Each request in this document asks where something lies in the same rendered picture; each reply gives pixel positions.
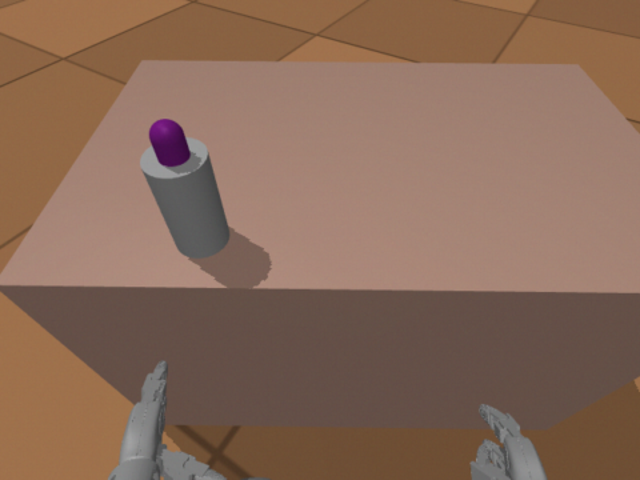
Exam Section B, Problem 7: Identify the left robot hand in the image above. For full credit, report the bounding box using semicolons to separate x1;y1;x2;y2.
119;360;227;480

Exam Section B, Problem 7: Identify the right robot hand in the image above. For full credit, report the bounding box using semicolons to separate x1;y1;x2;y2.
470;404;548;480

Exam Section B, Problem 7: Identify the left robot arm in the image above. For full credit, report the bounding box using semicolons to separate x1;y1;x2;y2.
108;459;160;480

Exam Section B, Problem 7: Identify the bottle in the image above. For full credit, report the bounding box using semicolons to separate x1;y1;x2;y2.
140;119;230;258

